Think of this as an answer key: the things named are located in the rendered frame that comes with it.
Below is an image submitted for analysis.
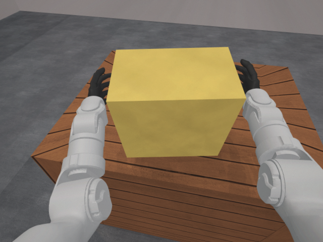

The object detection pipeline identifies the right robot upper arm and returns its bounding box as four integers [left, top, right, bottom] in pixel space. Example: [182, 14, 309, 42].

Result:
[257, 159, 323, 242]

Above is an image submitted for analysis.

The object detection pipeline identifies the left robot hand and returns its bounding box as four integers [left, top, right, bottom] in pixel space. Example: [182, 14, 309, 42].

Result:
[88, 68, 111, 105]

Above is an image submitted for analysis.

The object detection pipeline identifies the right robot forearm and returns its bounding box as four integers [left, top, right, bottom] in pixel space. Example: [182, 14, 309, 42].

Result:
[242, 88, 323, 170]

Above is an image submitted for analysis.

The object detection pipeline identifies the left robot upper arm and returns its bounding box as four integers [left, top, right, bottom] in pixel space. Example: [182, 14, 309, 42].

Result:
[13, 177, 112, 242]

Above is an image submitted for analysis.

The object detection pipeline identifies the right robot hand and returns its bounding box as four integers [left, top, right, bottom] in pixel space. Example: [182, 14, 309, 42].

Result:
[235, 59, 260, 94]

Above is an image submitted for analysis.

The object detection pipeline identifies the pedestal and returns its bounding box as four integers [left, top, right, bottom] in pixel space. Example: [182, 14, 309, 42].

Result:
[31, 50, 323, 242]

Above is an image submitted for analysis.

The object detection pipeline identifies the carton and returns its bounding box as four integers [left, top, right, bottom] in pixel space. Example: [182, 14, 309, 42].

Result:
[106, 47, 246, 158]

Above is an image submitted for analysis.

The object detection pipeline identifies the left robot forearm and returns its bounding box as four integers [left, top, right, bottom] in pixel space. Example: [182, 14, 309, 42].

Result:
[49, 96, 108, 216]

